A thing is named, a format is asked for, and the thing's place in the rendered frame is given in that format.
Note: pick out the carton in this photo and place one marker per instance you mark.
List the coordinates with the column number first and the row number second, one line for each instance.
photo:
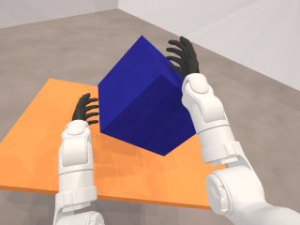
column 140, row 101

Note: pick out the robot left hand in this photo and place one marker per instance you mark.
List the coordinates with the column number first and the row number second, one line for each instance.
column 81, row 109

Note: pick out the table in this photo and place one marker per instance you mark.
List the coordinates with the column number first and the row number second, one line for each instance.
column 123, row 172

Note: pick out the robot right forearm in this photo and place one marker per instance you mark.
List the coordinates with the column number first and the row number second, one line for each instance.
column 211, row 124

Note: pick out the robot left forearm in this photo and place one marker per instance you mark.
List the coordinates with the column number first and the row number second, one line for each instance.
column 75, row 170

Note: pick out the left robot upper arm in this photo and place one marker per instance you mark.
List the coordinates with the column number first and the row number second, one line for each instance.
column 86, row 218

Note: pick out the robot right hand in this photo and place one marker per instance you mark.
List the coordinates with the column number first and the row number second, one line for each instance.
column 188, row 62

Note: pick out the right robot upper arm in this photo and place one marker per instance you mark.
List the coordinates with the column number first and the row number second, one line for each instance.
column 237, row 194

